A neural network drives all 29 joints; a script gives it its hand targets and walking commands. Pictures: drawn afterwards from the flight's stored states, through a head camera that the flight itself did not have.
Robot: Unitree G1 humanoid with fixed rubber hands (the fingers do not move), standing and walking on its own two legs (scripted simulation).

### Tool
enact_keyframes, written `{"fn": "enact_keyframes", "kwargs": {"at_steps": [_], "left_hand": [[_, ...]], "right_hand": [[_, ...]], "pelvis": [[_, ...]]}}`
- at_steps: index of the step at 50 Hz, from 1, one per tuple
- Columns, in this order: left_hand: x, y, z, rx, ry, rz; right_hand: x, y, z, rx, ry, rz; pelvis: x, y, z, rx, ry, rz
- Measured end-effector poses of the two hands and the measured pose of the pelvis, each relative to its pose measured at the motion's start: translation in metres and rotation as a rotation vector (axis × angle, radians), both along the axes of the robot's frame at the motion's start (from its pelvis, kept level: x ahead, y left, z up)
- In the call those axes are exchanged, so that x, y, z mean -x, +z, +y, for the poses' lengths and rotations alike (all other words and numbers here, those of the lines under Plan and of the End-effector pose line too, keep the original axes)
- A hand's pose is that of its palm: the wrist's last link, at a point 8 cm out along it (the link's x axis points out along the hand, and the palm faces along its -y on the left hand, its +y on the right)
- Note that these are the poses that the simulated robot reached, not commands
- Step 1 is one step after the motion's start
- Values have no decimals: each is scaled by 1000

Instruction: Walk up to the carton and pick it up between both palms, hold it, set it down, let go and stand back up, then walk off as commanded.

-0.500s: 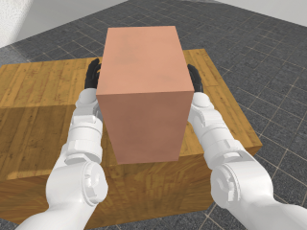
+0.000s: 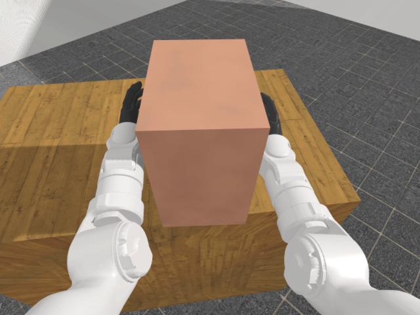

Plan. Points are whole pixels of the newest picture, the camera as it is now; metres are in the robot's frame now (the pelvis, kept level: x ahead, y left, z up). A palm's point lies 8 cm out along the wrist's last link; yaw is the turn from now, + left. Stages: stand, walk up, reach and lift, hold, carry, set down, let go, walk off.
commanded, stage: reach and lift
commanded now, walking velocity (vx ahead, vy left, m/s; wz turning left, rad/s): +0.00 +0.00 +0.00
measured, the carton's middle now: (202, 137) +0.43 +0.04 +0.12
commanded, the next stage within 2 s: none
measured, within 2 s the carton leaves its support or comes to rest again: leaves its support in 0.70 s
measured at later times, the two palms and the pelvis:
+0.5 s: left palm (131, 125) +0.43 +0.17 +0.15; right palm (270, 136) +0.42 -0.09 +0.13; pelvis +0.00 +0.00 +0.00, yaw +0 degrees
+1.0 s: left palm (131, 127) +0.41 +0.17 +0.16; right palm (277, 140) +0.40 -0.09 +0.14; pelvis -0.02 +0.00 +0.00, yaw +0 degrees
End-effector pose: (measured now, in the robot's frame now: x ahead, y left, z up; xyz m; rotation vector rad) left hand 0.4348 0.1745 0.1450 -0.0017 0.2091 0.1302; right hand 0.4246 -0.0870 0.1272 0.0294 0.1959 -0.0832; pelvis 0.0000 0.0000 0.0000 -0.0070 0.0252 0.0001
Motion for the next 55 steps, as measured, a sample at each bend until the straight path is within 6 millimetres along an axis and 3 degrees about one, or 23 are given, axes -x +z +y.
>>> {"fn": "enact_keyframes", "kwargs": {"at_steps": [31,44,55], "left_hand": [[6,3,-1,3,3,-27],[21,17,-6,9,10,-107],[34,20,-9,12,18,-97]], "right_hand": [[7,2,-1,-13,-12,-34],[21,16,-5,-6,-11,-115],[33,14,-7,-1,-7,-107]], "pelvis": [[4,0,0,0,0,-5],[11,0,-1,-2,0,-15],[21,0,-2,-3,0,-28]]}}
